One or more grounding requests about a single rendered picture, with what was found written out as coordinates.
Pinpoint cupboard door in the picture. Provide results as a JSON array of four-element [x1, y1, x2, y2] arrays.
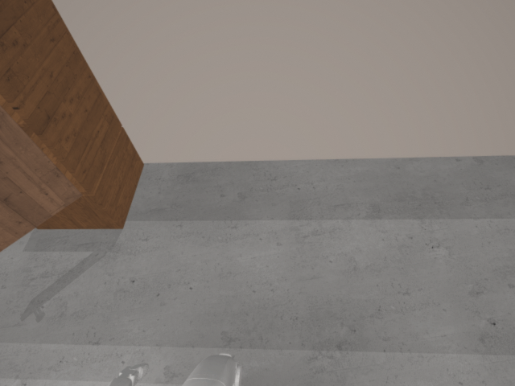
[[0, 105, 82, 252]]

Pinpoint robot left hand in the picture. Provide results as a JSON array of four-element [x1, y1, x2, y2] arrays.
[[108, 363, 149, 386]]

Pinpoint robot left thigh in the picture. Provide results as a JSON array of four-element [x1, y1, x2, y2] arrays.
[[182, 355, 242, 386]]

